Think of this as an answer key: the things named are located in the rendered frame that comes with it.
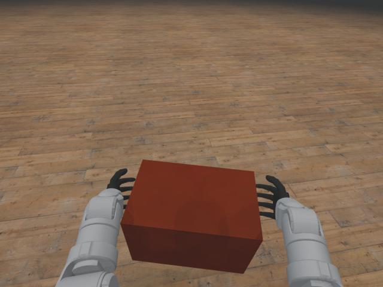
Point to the carton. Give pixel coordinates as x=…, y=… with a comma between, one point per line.
x=193, y=216

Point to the left robot upper arm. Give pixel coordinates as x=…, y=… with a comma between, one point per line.
x=98, y=279

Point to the robot right hand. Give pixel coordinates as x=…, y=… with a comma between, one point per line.
x=278, y=193

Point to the robot left forearm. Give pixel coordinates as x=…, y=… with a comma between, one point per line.
x=95, y=249

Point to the robot right forearm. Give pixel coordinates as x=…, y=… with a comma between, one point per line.
x=309, y=263

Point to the robot left hand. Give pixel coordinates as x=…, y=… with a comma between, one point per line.
x=115, y=182

